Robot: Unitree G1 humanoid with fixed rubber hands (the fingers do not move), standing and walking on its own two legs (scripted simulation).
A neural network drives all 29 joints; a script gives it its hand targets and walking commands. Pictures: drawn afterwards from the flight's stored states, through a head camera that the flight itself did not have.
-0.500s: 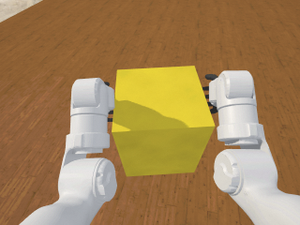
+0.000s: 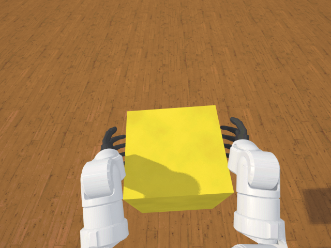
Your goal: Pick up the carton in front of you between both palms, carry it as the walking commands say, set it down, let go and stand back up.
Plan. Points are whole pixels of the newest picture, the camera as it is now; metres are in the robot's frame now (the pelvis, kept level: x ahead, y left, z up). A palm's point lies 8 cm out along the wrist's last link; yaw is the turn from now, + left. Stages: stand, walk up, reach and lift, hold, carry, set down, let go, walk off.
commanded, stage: carry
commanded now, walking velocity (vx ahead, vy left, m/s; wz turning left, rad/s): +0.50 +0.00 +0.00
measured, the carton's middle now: (174, 165) +0.34 -0.01 -0.01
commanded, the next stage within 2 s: none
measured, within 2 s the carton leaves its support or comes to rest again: neither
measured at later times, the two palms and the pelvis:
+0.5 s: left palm (102, 82) +0.59 +0.19 +0.08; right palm (193, 72) +0.60 -0.10 +0.09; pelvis +0.31 +0.03 -0.02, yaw +1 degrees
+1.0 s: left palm (119, 36) +0.90 +0.16 +0.07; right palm (187, 29) +0.92 -0.12 +0.07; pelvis +0.62 +0.00 -0.02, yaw +3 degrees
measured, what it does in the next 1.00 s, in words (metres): walks ahead: right foot, then left foot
